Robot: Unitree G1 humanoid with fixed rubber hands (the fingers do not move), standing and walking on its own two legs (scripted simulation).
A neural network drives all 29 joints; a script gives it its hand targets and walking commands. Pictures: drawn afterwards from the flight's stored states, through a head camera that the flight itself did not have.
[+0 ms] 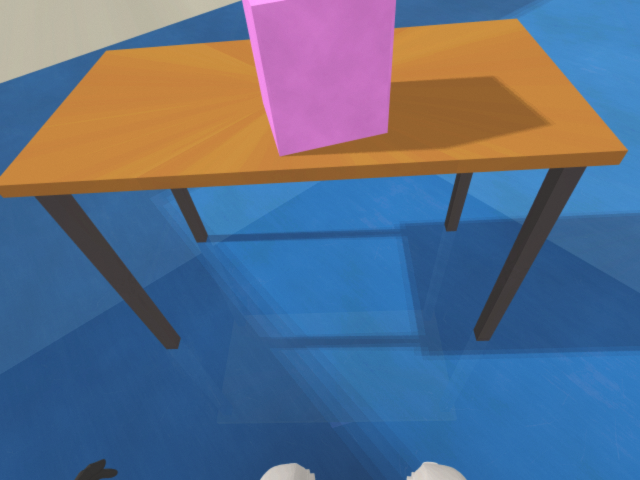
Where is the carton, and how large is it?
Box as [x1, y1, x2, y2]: [242, 0, 395, 155]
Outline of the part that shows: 242,0 263,104 279,155 387,132 395,0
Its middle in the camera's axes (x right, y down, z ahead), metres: -0.01 -0.33 +0.69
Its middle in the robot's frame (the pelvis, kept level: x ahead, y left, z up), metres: +0.78 +0.00 +0.16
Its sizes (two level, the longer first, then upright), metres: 0.210 0.200 0.250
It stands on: a table, 0.76 m high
